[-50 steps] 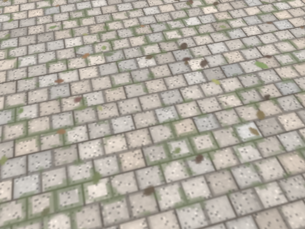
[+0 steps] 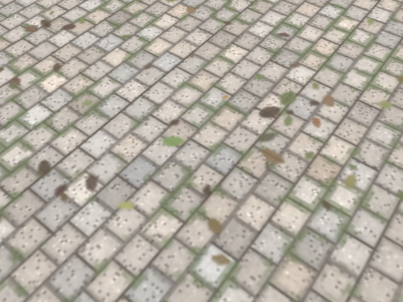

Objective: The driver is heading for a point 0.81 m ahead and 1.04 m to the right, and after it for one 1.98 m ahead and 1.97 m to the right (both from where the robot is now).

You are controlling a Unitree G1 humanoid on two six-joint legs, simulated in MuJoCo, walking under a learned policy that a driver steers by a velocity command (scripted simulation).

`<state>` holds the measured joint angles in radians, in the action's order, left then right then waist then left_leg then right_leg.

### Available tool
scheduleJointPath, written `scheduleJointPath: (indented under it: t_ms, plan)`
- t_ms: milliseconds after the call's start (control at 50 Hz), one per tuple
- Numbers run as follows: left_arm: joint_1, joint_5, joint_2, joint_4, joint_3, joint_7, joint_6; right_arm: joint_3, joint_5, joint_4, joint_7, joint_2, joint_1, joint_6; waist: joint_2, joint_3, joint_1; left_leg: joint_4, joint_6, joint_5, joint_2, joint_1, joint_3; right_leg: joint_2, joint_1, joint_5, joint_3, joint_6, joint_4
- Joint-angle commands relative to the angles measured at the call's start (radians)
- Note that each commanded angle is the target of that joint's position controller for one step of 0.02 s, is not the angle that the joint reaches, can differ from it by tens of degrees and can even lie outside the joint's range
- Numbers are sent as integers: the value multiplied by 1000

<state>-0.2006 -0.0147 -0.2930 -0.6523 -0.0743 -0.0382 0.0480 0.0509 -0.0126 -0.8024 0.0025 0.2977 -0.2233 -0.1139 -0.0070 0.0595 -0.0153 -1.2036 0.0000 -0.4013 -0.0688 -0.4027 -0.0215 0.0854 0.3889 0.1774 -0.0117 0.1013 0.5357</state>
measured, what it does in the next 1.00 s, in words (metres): walks ahead, turning right: left foot, then right foot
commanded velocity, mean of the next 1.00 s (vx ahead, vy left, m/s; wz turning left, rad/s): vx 0.49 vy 0.00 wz -0.60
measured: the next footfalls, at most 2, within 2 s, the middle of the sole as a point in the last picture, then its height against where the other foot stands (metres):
left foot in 0.36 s outside the picture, level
right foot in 0.88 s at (285, 264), level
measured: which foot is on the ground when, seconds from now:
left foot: up 0.00-0.34, down 0.36-0.88, up 0.90-1.00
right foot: down 0.00-0.38, up 0.40-0.86, down 0.88-1.00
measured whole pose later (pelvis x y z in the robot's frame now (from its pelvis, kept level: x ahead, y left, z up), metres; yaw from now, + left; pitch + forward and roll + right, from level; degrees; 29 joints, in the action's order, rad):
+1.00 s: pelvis +0.51 -0.12 +0.00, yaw -36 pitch +2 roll +1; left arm -0.19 -0.01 -0.30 -0.62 -0.07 -0.03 0.04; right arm 0.05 -0.01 -0.76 0.00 0.31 -0.22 -0.10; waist -0.02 0.08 -0.02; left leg -1.21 -0.02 -0.43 -0.06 -0.39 -0.02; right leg 0.08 0.40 0.18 0.00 0.08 0.55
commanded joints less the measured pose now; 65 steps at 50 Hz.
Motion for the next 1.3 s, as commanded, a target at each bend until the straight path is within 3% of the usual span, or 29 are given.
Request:
scheduleJointPath:
  t_ms: [20, 100, 180, 280, 320, 340, 360, 380, 400, 420, 440, 460, 500, 600, 700, 780, 820, 840, 860, 880, 900, 920, 940, 960, 980, 1040, 1140, 1220, 1300]
  plan:
    - [-13, 12, -117, 77, -32, 11, 21, 38, 17, 87, -3, 137, -10, -9, 40, -127, -10, 63, -11, 89, -66, -232, -62, -267, -258, -217, 394, 203, -288]
    - [-57, 4, -149, 48, -41, 36, 26, 25, 33, 120, -8, 85, 73, 15, 42, -81, 2, 260, -65, 248, -37, -234, -30, -216, -147, -301, 291, 195, -312]
    - [-120, -7, -155, 18, -43, 50, 14, 9, 24, 160, 6, 52, 226, 6, 77, -61, 65, 562, -64, 483, 30, -156, -21, -163, -125, -181, 257, 131, -284]
    - [-180, -15, -149, -16, -42, 56, 1, 24, 7, 195, 26, 97, 288, -13, 105, -56, 80, 703, -30, 425, 65, -111, -55, -216, -242, -104, 392, 108, -180]
    - [-164, -12, -149, -15, -43, 59, -7, 36, 4, 187, 26, 116, 232, -21, 141, -67, 46, 728, 0, 333, 73, -37, -47, -224, -272, -143, 438, 90, -120]
    - [-146, -11, -131, -9, -37, 58, -10, 48, 8, 168, 20, 130, 149, -26, 143, -102, 0, 772, 25, 346, 77, 84, -27, -189, -260, -195, 426, 67, -52]
    - [-133, -3, -82, 7, -18, 53, -6, 63, 26, 156, 13, 168, 26, -32, 107, -212, -60, 746, 80, 350, -20, 311, -101, -137, -185, -184, 375, 31, 138]
    - [-217, -6, -21, 31, 1, 55, 0, 84, 46, 142, 4, 252, -120, -28, -90, -378, -68, 753, 206, 271, -250, 688, -419, -14, 102, 70, 241, -44, 482]
    - [-284, -23, -51, 41, 6, 56, 7, 84, 24, 112, 15, 234, -165, -14, -329, -434, -46, 858, 290, 25, -379, 801, -779, -4, 340, 429, 197, -74, 702]
    - [-225, -31, -143, 23, -17, 55, 3, 61, 9, 131, 12, 144, -117, -6, -189, -289, -65, 894, 250, -117, -347, 689, -697, -69, 420, 360, 215, -86, 792]
    - [-132, -20, -164, 37, -23, 54, -4, 49, 12, 139, 6, 107, -74, 6, -103, -180, -71, 904, 207, -72, -302, 557, -534, -106, 420, 278, 172, -91, 800]
    - [-84, -9, -149, 51, -23, 52, -7, 41, 20, 136, 4, 91, -29, 12, -63, -101, -49, 933, 190, 37, -256, 424, -419, -134, 391, 221, 153, -93, 756]
    - [-85, -13, -111, 54, -24, 43, -17, 32, 27, 125, 2, 68, 11, 10, -101, -47, -5, 989, 170, 164, -195, 285, -265, -181, 312, 160, 141, -90, 682]
    - [-31, -6, -56, 77, -10, 38, -29, 52, 21, 80, 2, 117, -6, -6, -71, -38, 0, 1051, 204, 381, -205, 285, -78, -207, 350, 29, 118, -112, 537]
    - [111, -7, -31, 100, 4, 7, -11, 58, 12, 48, -5, 150, -31, 12, -55, -9, -52, 1045, 158, 458, -172, 335, 100, -188, 296, -196, 42, -98, 253]
    - [198, -13, -38, 141, 3, -17, -11, 69, -8, 20, -6, 188, -78, 34, -60, 24, -68, 1015, 135, 527, -213, 434, 150, -165, 274, -128, -13, -60, 130]
    - [169, -7, -70, 149, -13, -21, -15, 78, -18, 18, -10, 218, -73, 47, -85, -10, -30, 907, 116, 825, -219, 481, 188, -112, 187, -21, -62, -19, 101]
    - [103, -4, -99, 137, -30, -19, -19, 82, -22, 20, -14, 232, -70, 55, -99, -59, 15, 790, 104, 995, -212, 487, 210, -70, 87, 23, -90, 6, 91]
    - [-49, -6, -141, 98, -57, -13, -22, 79, -27, 24, -19, 227, -56, 62, -83, -137, 105, 597, 79, 1060, -185, 432, 244, -24, -122, -28, -109, 41, 26]
    - [-233, -10, -210, 51, -92, 4, -31, 63, -10, 38, -24, 190, -68, 59, -19, -231, 186, 317, 37, 858, -149, 213, 247, -61, -437, -61, 2, 89, 12]
    - [-215, -21, -342, 52, -109, 15, -25, 11, 39, 104, -9, 37, -163, 37, 282, -309, 62, -60, -27, -111, 33, -265, 196, -343, -787, 50, 557, 269, -38]
    - [-256, -14, -274, 86, -85, 11, -8, 13, 6, 119, 3, 97, -73, -3, 192, -474, 132, -196, -20, -205, 81, -382, -48, -424, -844, 214, 857, 331, -208]
    - [-209, 1, -216, 76, -64, 5, 7, 30, -32, 151, 9, 159, 40, -21, 126, -320, 147, -190, -5, -112, 39, -456, -63, -401, -747, 46, 708, 273, -228]
    - [-145, 1, -191, 79, -54, 6, 14, 23, -22, 155, 4, 146, 52, -28, 70, -226, 98, -107, 1, -33, 1, -416, -58, -359, -596, -147, 570, 239, -210]
    - [-67, 0, -158, 91, -43, 9, 12, 27, 8, 137, -5, 151, 43, -24, 24, -163, 51, -34, -11, 1, -30, -347, -53, -318, -449, -345, 452, 208, -197]
    - [13, 16, -152, 101, -38, 25, 6, 33, 27, 123, -9, 142, -3, 18, 34, -137, -22, 75, -49, 33, -36, -185, -37, -270, -214, -618, 324, 197, -217]
    - [-11, -2, -180, 60, -48, 61, -22, 8, 32, 145, -11, 75, 89, 47, 77, -156, 2, 375, -86, 276, 49, -103, -8, -174, -113, -636, 218, 135, -177]
    - [-49, -7, -177, 38, -47, 74, -50, 9, 18, 172, 4, 87, 191, 51, 103, -165, 43, 563, -78, 358, 98, -61, -36, -176, -159, -471, 301, 91, -115]
    - [-2, -6, -153, 52, -38, 77, -58, 32, 24, 172, 7, 119, 142, 36, 141, -150, -6, 754, -27, 369, 97, 34, -58, -161, -214, -315, 426, 46, 12]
